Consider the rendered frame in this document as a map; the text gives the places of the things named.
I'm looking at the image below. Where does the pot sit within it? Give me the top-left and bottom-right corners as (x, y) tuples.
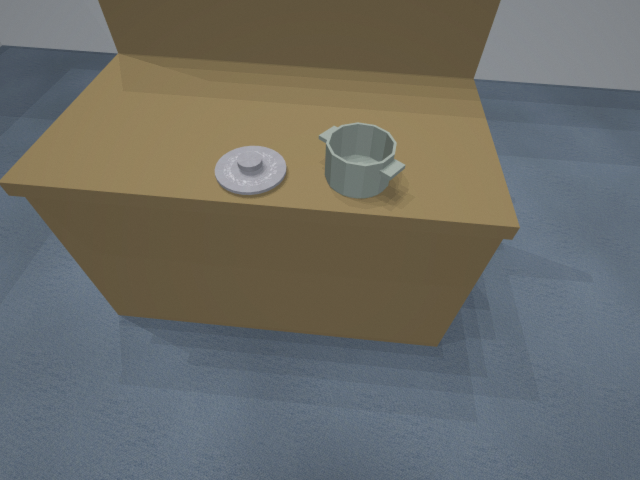
(319, 122), (405, 198)

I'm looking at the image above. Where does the knob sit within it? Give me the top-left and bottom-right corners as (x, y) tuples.
(237, 151), (263, 172)

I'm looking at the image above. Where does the table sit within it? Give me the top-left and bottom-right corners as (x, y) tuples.
(0, 0), (520, 347)

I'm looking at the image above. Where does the lid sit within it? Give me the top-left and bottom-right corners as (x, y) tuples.
(215, 146), (286, 195)

